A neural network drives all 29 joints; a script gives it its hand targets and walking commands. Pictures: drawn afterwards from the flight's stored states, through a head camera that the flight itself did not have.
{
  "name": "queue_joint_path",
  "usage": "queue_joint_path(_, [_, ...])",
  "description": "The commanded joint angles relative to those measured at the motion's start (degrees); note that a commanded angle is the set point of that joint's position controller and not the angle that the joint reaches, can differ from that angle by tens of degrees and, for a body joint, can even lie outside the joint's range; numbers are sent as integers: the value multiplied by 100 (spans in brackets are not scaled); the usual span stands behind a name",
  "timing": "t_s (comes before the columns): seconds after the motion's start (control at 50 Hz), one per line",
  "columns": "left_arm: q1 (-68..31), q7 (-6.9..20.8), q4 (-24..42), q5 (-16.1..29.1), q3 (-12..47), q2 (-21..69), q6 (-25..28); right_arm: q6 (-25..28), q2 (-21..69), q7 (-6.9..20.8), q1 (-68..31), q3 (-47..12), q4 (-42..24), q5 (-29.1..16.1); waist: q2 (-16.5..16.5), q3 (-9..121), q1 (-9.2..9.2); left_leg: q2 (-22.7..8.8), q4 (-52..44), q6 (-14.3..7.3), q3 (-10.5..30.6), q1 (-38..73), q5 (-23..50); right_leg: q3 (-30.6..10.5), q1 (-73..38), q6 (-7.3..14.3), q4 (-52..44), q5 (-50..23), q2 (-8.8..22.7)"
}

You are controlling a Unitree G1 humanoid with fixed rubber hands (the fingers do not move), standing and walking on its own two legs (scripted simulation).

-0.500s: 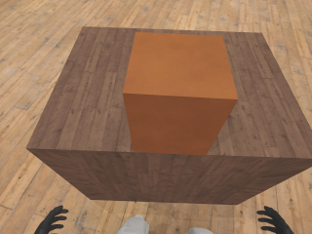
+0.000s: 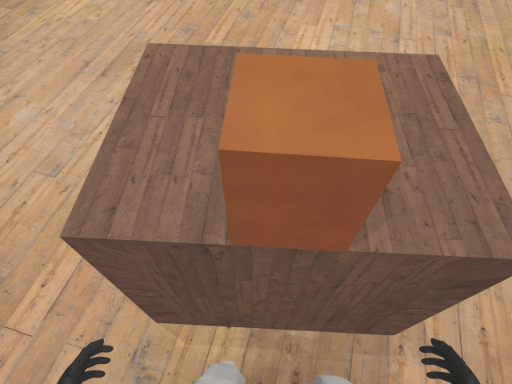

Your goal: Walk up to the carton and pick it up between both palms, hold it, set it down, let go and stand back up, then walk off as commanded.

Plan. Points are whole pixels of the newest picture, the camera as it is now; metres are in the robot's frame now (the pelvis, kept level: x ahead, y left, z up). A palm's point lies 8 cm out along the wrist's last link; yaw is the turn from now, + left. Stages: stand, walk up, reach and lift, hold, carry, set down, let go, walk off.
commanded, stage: walk up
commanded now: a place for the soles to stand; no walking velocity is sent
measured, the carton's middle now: (296, 161) +0.44 -0.03 +0.07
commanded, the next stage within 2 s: reach and lift in 0.18 s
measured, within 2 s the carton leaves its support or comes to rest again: neither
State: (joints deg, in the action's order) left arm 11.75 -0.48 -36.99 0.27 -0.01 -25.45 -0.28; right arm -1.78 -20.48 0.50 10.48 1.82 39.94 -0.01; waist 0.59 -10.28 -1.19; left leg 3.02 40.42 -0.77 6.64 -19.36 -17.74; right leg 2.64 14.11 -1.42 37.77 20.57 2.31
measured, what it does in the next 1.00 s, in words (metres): stands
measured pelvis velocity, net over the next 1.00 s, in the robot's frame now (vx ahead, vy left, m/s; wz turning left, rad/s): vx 0.00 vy -0.02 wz -0.02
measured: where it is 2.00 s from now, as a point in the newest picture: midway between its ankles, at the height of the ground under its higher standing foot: outside the picture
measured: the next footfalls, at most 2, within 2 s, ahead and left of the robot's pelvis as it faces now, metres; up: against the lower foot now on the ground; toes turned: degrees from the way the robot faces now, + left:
none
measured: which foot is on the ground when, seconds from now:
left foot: down 0.00-1.00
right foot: down 0.00-1.00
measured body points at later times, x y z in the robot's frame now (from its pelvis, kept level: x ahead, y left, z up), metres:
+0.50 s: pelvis -0.01 -0.01 +0.00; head +0.03 +0.00 +0.45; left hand +0.18 +0.27 -0.07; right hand +0.15 -0.31 -0.08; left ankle +0.04 +0.11 -0.72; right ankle +0.00 -0.14 -0.72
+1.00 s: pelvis +0.00 -0.02 +0.02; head +0.02 -0.01 +0.47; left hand +0.19 +0.25 -0.03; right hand +0.21 -0.26 -0.03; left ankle +0.04 +0.11 -0.72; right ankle +0.00 -0.14 -0.72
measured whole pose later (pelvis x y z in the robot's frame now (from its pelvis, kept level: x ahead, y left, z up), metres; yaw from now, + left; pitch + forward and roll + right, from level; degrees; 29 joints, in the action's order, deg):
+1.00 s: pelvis +0.00 -0.02 +0.02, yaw -1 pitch -5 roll -1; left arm 10.0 -2.7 -24.4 6.8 0.0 -19.6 -1.5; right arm 15.0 -14.0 0.9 6.2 2.9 37.8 0.8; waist 0.2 -7.2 -1.7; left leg 0.9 23.8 0.5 6.3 -9.2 -9.7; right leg 2.3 4.9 -0.6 22.3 12.5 0.9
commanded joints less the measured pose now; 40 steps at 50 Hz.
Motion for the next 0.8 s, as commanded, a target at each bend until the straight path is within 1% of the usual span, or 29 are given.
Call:
queue_joint_path(0.0, [-166, -31, -70, 24, -514, -1295, 184, 155, -1480, -6, -388, 327, -131, -143, -120, 1446, 6, -485, -817, -113, 808, 375, 1136, -760, -563, 667, -1050, -568, 866])
queue_joint_path(0.02, [-147, -28, -46, 12, -521, -1316, 195, 151, -1460, -9, -372, 336, -150, -117, -79, 1623, 19, -437, -651, -144, 718, 624, 1318, -805, -517, 727, -979, -782, 963])
queue_joint_path(0.06, [-204, -14, -26, 11, -523, -1311, 182, 152, -1482, -4, -317, 342, -177, -120, -28, 1576, 48, -450, -678, -149, 703, 628, 1443, -701, -457, 669, -841, -886, 906])
queue_joint_path(0.12, [-164, -4, 0, 49, -531, -1202, 115, 154, -1551, -8, -413, 338, -191, -111, -404, 1513, -2, -711, -1271, -366, 1227, 312, 1042, -418, -594, 459, -483, -248, 471])
queue_joint_path(0.14, [-142, -3, -21, 52, -506, -1098, 108, 159, -1523, -11, -481, 340, -193, -111, -436, 1423, -25, -804, -1397, -437, 1360, 140, 924, -423, -621, 400, -490, -47, 319])
queue_joint_path(0.16, [-45, -11, -43, 60, -494, -1045, 112, 166, -1497, -5, -548, 323, -190, -101, -515, 1493, -70, -838, -1436, -429, 1477, 87, 1045, -406, -776, 375, -551, -79, 245])
queue_joint_path(0.18, [-1732, -203, 828, -258, -722, -411, -862, 1473, -573, 130, -1434, 805, 1148, 936, -979, 1426, 249, -875, -1357, 407, -787, -939, -376, 428, -520, 471, -132, 39, -443])
queue_joint_path(0.2, [-1434, -269, 787, -407, -717, -325, -1235, 1653, -936, 247, -1252, 986, 1363, 933, -1150, 921, 180, -1058, -1522, 151, -868, -1936, -728, 397, -1432, 485, 458, -391, -598])
queue_joint_path(0.22, [-1339, -237, 982, -437, -752, -334, -1389, 1782, -1052, 244, -1148, 1018, 1481, 948, -1057, 1192, 174, -1058, -1481, 31, -963, -2424, -666, 327, -1911, 370, 651, -723, -619])
queue_joint_path(0.24, [-1253, -220, 1187, -431, -798, -353, -1439, 1892, -1068, 237, -1139, 1030, 1452, 958, -884, 1403, 214, -1037, -1387, 24, -979, -2336, -446, 277, -1952, 309, 576, -833, -623])
queue_joint_path(0.26, [-1224, -236, 1545, -380, -853, -442, -1437, 2030, -1077, 217, -1105, 989, 1427, 919, -714, 1512, 164, -952, -1286, 62, -1022, -1789, -71, 244, -1715, 275, 372, -872, -603])
queue_joint_path(0.28, [-1202, -227, 1726, -365, -946, -463, -1438, 2086, -1009, 226, -1092, 883, 1303, 837, -522, 1590, 34, -840, -1190, 145, -1042, -1119, 318, 225, -1313, 279, 72, -817, -578])
queue_joint_path(0.32, [-1121, -231, 2034, -150, -893, -530, -1401, 2110, -795, 169, -944, 692, 919, 725, 137, 1689, 13, -606, -947, 233, -1079, -173, 713, 126, -735, 313, -446, -931, -467])
queue_joint_path(0.36, [-907, -282, 2234, -96, -966, -542, -1385, 2109, -710, 169, -791, 626, 579, 566, 220, 1812, -30, -515, -953, 277, -1017, 464, 1121, 148, -556, 301, -775, -1119, -460])
queue_joint_path(0.38, [-776, -265, 2200, -39, -900, -516, -1387, 2101, -657, 144, -761, 596, 445, 526, 257, 1826, 25, -491, -1002, 270, -985, 607, 1195, 181, -584, 289, -846, -1230, -454])
queue_joint_path(0.42, [-665, -264, 2190, -9, -985, -524, -1290, 2097, -460, 132, -585, 511, 141, 382, 342, 1819, -115, -437, -1215, 219, -999, 724, 1106, 105, -757, 219, -1105, -1149, -429])
queue_joint_path(0.44, [-638, -242, 2188, 22, -992, -566, -1253, 2110, -410, 106, -574, 524, 43, 384, 363, 1819, -63, -410, -1220, 178, -1029, 756, 1072, 79, -772, 205, -1120, -1207, -387])
queue_joint_path(0.48, [-485, -221, 2051, 56, -1068, -483, -1155, 2071, -301, 84, -495, 430, -214, 290, 442, 1770, -170, -317, -1381, 143, -1077, 787, 1226, -7, -989, 141, -1297, -1373, -365])
queue_joint_path(0.5, [-522, -209, 2122, 123, -1063, -455, -1071, 2062, -303, 75, -515, 442, -324, 256, 466, 1749, -119, -308, -1491, 133, -1073, 840, 1210, -47, -1010, 133, -1361, -1331, -382])
queue_joint_path(0.54, [-418, -194, 2115, 137, -1060, -344, -997, 1954, -225, 60, -413, 380, -342, 192, 336, 1610, -165, -289, -1686, 150, -1113, 923, 1231, -67, -1108, 140, -1521, -1234, -375])
queue_joint_path(0.58, [-455, -172, 1983, 91, -1110, -343, -898, 1863, -107, 44, -368, 320, -402, 190, 389, 1459, -188, -241, -1808, 113, -1139, 995, 1134, -86, -1038, 140, -1630, -970, -375])
queue_joint_path(0.6, [-489, -180, 1983, 133, -1051, -327, -868, 1841, -73, 35, -363, 310, -373, 160, 255, 1412, -192, -245, -1886, 107, -1125, 970, 1017, -114, -1112, 148, -1674, -822, -352])
queue_joint_path(0.62, [-344, -176, 1997, 181, -965, -200, -844, 1783, -58, 40, -228, 367, -301, 168, 274, 1372, -94, -252, -2002, 142, -1109, 1032, 1068, -61, -1213, 154, -1741, -864, -390])
queue_joint_path(0.64, [-357, -173, 1972, 199, -932, -150, -783, 1780, -26, 24, -232, 359, -353, 173, 304, 1330, -128, -241, -2063, 136, -1127, 1016, 1034, -76, -1220, 150, -1807, -758, -399])
queue_joint_path(0.66, [-303, -167, 2061, 218, -937, -96, -711, 1782, 6, 21, -183, 417, -449, 241, 226, 1364, -101, -215, -2120, 177, -1137, 1005, 1024, -76, -1274, 149, -1833, -748, -396])
queue_joint_path(0.7, [-403, -180, 2253, 349, -897, -152, -548, 1817, 96, -7, -206, 440, -770, 218, 354, 1432, -169, -140, -2157, 149, -1188, 1032, 998, -82, -1200, 98, -1959, -648, -378])
queue_joint_path(0.74, [-530, -223, 2309, 398, -903, -148, -416, 1808, 136, -8, -265, 381, -795, 98, 224, 1473, -218, -137, -2220, 161, -1222, 1108, 966, -149, -1161, 106, -2007, -562, -366])
queue_joint_path(0.76, [-501, -239, 2414, 477, -846, -163, -364, 1801, 151, -12, -236, 449, -894, 65, 218, 1562, -177, -137, -2271, 143, -1201, 1109, 1004, -120, -1213, 109, -2006, -620, -367])
queue_joint_path(0.78, [-496, -252, 2398, 497, -882, -165, -309, 1798, 193, -14, -259, 406, -922, 8, 230, 1507, -224, -138, -2291, 143, -1191, 1166, 1069, -139, -1228, 101, -2056, -660, -359])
